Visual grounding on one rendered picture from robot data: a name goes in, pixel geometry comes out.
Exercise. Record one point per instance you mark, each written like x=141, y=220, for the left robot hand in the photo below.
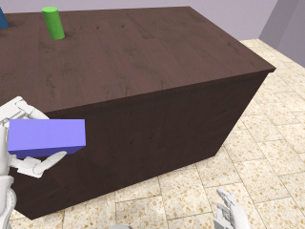
x=19, y=109

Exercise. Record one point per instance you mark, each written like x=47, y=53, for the right robot hand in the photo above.
x=235, y=218

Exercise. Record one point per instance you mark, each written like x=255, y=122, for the table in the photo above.
x=159, y=89

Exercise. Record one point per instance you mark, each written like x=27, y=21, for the left robot forearm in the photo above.
x=7, y=201

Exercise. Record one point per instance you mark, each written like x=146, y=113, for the sponge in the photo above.
x=45, y=137

